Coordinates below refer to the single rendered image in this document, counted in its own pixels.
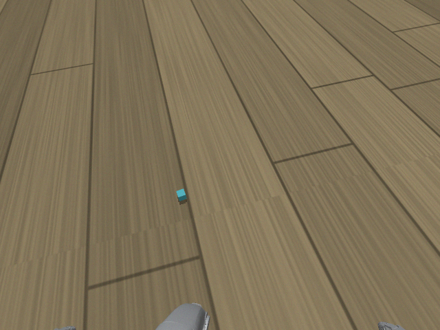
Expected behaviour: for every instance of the cube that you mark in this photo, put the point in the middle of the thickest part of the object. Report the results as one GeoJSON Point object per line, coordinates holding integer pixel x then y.
{"type": "Point", "coordinates": [181, 194]}

